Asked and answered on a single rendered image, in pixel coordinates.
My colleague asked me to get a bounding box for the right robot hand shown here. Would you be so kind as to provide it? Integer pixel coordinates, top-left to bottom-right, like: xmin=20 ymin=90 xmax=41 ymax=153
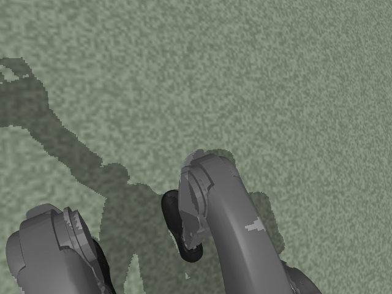
xmin=281 ymin=260 xmax=322 ymax=294

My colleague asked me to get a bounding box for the left robot foot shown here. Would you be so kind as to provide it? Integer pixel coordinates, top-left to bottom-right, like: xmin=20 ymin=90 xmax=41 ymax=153
xmin=92 ymin=239 xmax=116 ymax=294

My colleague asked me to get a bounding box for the right robot foot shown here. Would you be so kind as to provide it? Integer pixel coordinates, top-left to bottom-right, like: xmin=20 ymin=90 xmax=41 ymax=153
xmin=161 ymin=190 xmax=203 ymax=263

